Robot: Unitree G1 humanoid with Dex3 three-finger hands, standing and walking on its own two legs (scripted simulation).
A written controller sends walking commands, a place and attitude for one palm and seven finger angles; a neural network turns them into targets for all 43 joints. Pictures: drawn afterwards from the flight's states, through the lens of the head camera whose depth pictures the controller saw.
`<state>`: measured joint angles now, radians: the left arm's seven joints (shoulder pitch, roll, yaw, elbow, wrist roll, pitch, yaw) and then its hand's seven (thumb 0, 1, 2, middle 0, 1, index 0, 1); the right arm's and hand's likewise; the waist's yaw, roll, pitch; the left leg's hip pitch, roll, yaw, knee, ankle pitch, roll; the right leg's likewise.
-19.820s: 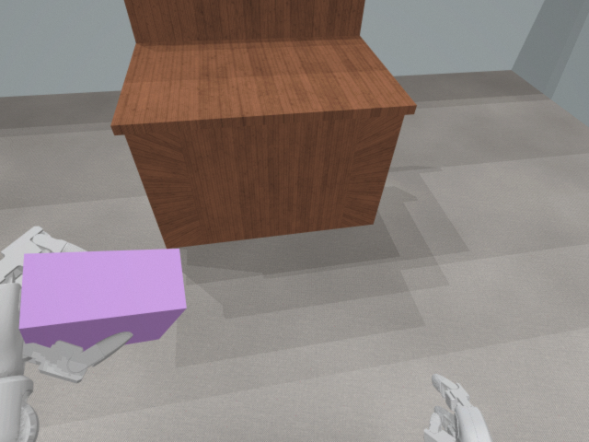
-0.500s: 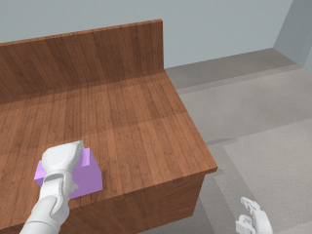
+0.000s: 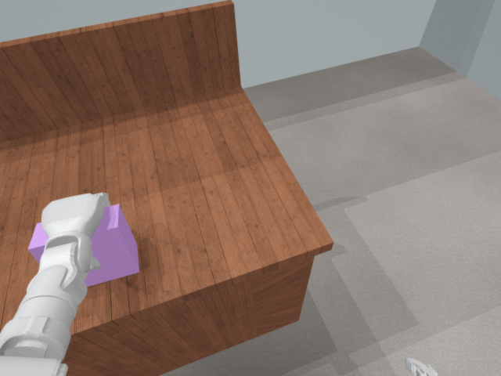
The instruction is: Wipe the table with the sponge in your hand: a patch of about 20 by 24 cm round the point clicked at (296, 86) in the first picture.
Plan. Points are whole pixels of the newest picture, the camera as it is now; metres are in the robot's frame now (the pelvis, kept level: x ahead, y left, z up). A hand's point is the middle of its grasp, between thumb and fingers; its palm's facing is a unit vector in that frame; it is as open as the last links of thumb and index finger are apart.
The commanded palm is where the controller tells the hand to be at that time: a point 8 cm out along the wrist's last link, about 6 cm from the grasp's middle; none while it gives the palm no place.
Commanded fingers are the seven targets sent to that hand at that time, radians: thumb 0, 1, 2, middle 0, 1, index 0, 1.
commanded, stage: wipe forward along the first lane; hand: left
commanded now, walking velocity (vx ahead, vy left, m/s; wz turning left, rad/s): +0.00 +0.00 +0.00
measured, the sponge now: (95, 256) +0.31 +0.33 -0.03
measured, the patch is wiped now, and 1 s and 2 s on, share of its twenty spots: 0.30 0.45 0.65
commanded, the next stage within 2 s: slide across to the middle lane in 0.96 s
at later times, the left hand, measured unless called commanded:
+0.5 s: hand (88, 211) +0.38 +0.35 +0.02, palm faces -0.17 +0.06 -0.98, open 10.3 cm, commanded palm +0.38 +0.34 +0.05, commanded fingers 0.00 0.10 1.30 -1.20 -1.60 -1.20 -1.60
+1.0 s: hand (87, 189) +0.43 +0.37 +0.02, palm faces -0.18 +0.03 -0.98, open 10.3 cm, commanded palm +0.43 +0.36 +0.05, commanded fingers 0.00 0.10 1.30 -1.20 -1.60 -1.20 -1.60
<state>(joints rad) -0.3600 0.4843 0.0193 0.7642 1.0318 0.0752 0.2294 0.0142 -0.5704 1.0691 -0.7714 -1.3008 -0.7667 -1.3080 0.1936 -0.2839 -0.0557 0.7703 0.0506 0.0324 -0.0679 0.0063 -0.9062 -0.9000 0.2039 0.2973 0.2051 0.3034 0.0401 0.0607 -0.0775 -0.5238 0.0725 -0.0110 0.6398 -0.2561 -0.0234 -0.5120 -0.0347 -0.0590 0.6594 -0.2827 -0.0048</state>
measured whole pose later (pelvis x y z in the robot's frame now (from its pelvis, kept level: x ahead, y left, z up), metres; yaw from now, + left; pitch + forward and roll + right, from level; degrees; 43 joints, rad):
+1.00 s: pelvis +0.00 +0.01 -0.02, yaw -4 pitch +17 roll -2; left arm -0.71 0.74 0.12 1.15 1.08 -0.02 0.21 0.02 -0.61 1.10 -0.79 -1.28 -0.78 -1.32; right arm 0.28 -0.29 -0.03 0.76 0.05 0.04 -0.05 0.00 -0.91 -0.90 0.21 0.30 0.21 0.30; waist -0.05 0.04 -0.12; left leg -0.78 0.06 -0.07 0.80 -0.33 -0.02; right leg -0.76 0.02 -0.02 0.74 -0.28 0.00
